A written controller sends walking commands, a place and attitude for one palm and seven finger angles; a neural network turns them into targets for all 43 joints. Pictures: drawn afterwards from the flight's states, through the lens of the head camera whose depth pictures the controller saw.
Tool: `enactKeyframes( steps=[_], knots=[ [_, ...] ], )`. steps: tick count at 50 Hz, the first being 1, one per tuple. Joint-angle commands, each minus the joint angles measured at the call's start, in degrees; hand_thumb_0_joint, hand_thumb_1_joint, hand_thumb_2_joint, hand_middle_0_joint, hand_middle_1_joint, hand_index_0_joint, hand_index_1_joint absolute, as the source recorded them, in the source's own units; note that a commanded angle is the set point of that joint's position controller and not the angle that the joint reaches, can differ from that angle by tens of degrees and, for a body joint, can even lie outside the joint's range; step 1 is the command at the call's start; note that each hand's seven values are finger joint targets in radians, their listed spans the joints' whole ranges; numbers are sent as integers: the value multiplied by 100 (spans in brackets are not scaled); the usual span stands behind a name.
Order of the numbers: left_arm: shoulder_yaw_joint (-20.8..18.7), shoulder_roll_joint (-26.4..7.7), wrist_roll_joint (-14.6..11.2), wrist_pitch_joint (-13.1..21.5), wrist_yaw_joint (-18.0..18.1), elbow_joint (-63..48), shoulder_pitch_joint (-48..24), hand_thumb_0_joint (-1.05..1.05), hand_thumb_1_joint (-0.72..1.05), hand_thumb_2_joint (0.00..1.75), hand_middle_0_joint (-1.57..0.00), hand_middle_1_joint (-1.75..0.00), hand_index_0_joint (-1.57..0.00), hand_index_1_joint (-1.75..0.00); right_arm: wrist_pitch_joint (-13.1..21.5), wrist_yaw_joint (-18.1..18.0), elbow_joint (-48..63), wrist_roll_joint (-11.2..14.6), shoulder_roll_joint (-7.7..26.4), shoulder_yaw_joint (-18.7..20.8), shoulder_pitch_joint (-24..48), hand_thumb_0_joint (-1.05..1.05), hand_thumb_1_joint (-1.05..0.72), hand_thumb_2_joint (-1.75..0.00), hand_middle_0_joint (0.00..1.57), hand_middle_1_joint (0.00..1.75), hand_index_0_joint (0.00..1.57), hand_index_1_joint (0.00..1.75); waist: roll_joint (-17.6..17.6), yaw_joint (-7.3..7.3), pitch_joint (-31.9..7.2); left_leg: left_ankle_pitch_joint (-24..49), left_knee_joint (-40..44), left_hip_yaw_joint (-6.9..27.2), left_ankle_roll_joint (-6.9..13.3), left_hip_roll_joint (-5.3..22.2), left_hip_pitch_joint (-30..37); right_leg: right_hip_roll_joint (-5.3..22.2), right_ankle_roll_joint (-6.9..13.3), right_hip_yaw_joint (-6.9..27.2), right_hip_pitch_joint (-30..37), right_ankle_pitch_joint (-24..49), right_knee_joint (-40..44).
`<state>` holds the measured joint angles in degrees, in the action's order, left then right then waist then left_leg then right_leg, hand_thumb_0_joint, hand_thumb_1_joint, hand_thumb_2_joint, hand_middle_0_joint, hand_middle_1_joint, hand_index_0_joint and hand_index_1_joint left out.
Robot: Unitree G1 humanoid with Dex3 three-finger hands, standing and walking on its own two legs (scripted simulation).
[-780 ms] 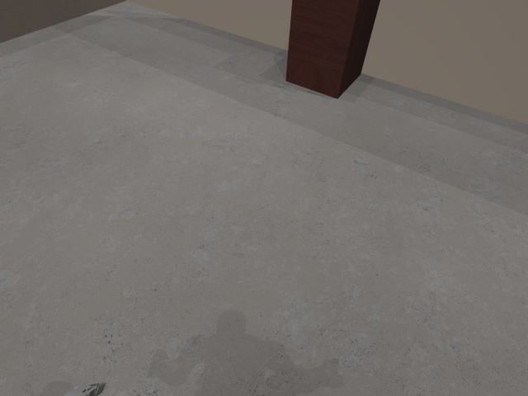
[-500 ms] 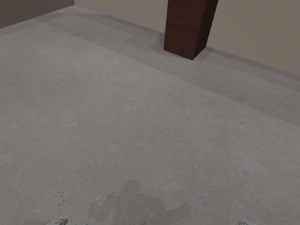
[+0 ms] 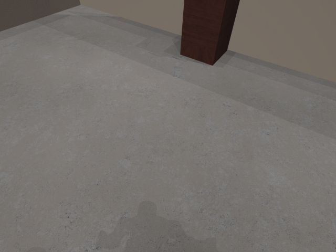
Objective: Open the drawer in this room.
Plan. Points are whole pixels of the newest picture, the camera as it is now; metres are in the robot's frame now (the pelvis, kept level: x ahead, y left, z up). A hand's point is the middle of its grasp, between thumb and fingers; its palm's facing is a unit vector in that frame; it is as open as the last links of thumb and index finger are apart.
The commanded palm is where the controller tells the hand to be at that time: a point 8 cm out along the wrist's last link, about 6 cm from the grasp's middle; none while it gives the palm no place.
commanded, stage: stand and wait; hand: left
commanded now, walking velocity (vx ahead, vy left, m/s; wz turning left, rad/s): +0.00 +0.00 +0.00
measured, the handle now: out of the picture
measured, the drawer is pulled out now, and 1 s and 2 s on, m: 0.00 0.00 0.00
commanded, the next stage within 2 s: turn or walk to find it in 0.12 s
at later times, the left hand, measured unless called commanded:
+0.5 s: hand out of the picture +0.03 +0.22 -0.19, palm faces +0.07 -0.97 -0.24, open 7.4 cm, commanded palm none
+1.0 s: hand out of the picture -0.04 +0.16 -0.17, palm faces +0.25 -0.94 -0.24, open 7.4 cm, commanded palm none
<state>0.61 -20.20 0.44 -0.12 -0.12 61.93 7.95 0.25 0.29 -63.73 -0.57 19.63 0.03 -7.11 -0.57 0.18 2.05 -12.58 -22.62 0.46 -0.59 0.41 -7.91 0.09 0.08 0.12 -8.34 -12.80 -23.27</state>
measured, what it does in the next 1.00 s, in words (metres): steps on the spot: right foot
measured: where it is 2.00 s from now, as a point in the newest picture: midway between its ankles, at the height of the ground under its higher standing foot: outside the picture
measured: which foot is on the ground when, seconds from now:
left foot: down 0.00-0.82, up 0.84-1.00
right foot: down 0.00-0.50, up 0.52-0.80, down 0.82-1.00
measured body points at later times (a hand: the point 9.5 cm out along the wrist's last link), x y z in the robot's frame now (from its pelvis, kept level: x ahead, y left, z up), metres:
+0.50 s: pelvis -0.02 +0.01 -0.02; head +0.00 +0.03 +0.43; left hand +0.03 +0.28 -0.17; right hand +0.06 -0.24 -0.16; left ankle +0.00 +0.13 -0.74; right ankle +0.00 -0.12 -0.74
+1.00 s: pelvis -0.03 -0.03 -0.01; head -0.03 -0.04 +0.44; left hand -0.06 +0.21 -0.15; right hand +0.07 -0.27 -0.16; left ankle -0.06 +0.11 -0.71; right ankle -0.03 -0.13 -0.74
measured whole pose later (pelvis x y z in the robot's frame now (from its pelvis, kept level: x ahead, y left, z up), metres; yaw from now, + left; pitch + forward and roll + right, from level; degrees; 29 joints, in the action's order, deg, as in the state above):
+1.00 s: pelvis -0.03 -0.03 -0.01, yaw +14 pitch -1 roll +1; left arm 0.1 -10.1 1.2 -0.7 1.4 56.9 15.9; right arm -2.8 -0.1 -58.7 -0.7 13.1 3.7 -13.3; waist 1.1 -0.2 0.9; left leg -21.6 -46.5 1.4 -1.2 0.2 -21.4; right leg 0.3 1.8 -1.6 -9.9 -17.4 -28.3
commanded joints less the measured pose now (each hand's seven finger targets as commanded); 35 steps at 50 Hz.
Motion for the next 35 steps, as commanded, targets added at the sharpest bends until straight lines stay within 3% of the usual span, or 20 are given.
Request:
enactKeyframes(
  steps=[1, 8, 14, 19, 21, 22, 23, 24, 25, 26, 27, 28, 30, 35],
  knots=[
    [-255, -1154, 8, 154, 79, -385, -280, 0, 90, 90, -20, -30, -20, -30, 152, -95, 394, 7, 1173, 201, 342, 0, -90, -90, 20, 30, 20, 30, 55, -9, -304, 577, 417, 525, 231, 591, -24, 688, 188, 647, -56, 468, 488],
    [-273, -1154, 10, 144, 76, -387, -283, 0, 90, 90, -20, -30, -20, -30, 156, -82, 393, 5, 1167, 202, 312, 0, -90, -90, 20, 30, 20, 30, 96, 10, -317, 658, 382, 581, 239, 587, -161, 711, 162, 564, -9, 439, 414],
    [-210, -536, 16, -70, 162, -481, 155, 0, 90, 90, -20, -30, -20, -30, -55, -46, 541, -33, 434, 110, -57, 0, -90, -90, 20, 30, 20, 30, -23, 35, -218, 673, -145, 584, 151, 450, -785, 879, 58, 458, -170, 279, 77],
    [-335, -701, 46, -114, 209, -835, 246, 0, 90, 90, -20, -30, -20, -30, -170, -35, 805, -27, 331, 219, -352, 0, -90, -90, 20, 30, 20, 30, -635, -9, -413, 367, -1246, 301, 76, 155, -1024, 1550, 445, 689, -374, 357, 115],
    [-361, -684, 68, -122, 231, -999, 160, 0, 90, 90, -20, -30, -20, -30, -193, -28, 902, -20, 271, 284, -526, 0, -90, -90, 20, 30, 20, 30, -754, -101, -403, 27, -1527, 205, 61, 128, -948, 1717, 580, 642, -616, 532, -26],
    [-374, -647, 72, -126, 238, -1076, 106, 0, 90, 90, -20, -30, -20, -30, -186, -17, 902, -16, 205, 290, -629, 0, -90, -90, 20, 30, 20, 30, -653, -151, -391, 80, -1345, 191, 65, 181, -852, 1691, 537, 449, -720, 550, -239],
    [-375, -576, 69, -146, 237, -1130, 81, 0, 90, 90, -20, -30, -20, -30, -178, -6, 914, -31, 227, 305, -704, 0, -90, -90, 20, 30, 20, 30, -345, -181, -357, 368, -1016, 359, 131, 324, -682, 1492, 377, 154, -982, 255, -537],
    [-367, -390, 57, -180, 227, -1192, 26, 0, 90, 90, -20, -30, -20, -30, -158, 6, 945, -65, 357, 341, -786, 0, -90, -90, 20, 30, 20, 30, 485, -238, -237, 766, -498, 1196, 346, 622, -726, 925, 75, -280, -1261, -320, -1252],
    [-342, -162, 27, -196, 226, -1283, -72, 0, 90, 90, -20, -30, -20, -30, -125, -14, 989, -110, 619, 401, -930, 0, -90, -90, 20, 30, 20, 30, 1469, -318, -105, 958, 426, 2605, 791, 1287, -869, 163, -213, -630, -1520, -1292, -2350],
    [-337, -158, 42, -178, 244, -1365, -73, 0, 90, 90, -20, -30, -20, -30, -96, -60, 1012, -68, 682, 440, -1003, 0, -90, -90, 20, 30, 20, 30, 1626, -274, -77, 1302, 745, 3199, 1204, 1559, -729, 124, -189, -193, -1834, -2062, -3190],
    [-373, -139, 47, -169, 239, -1341, -33, 0, 90, 90, -20, -30, -20, -30, -94, -105, 1035, -62, 658, 451, -972, 0, -90, -90, 20, 30, 20, 30, 1251, -228, -199, 1368, 640, 3179, 1332, 1539, -621, 210, -153, 97, -1925, -2015, -3620],
    [-386, -82, 38, -150, 220, -1298, 64, 0, 90, 90, -20, -30, -20, -30, -95, -131, 1084, -64, 584, 453, -855, 0, -90, -90, 20, 30, 20, 30, 1074, -145, -347, 1419, 480, 2881, 1306, 1390, -464, 237, -168, 190, -1976, -1809, -3741],
    [-380, 95, 14, -134, 188, -1247, 180, 0, 90, 90, -20, -30, -20, -30, -104, -151, 1144, -75, 476, 469, -755, 0, -90, -90, 20, 30, 20, 30, 965, -116, -556, 1508, 305, 2425, 1198, 1113, -290, 199, -221, 94, -1864, -1621, -3483],
    [-342, 378, -15, -114, 189, -1248, 330, 0, 90, 90, -20, -30, -20, -30, -146, -174, 1086, -92, 326, 517, -992, 0, -90, -90, 20, 30, 20, 30, 964, -208, -801, 1911, 183, 2416, 1153, 967, 74, -16, -219, -19, -1359, -1576, -2178]
  ],
)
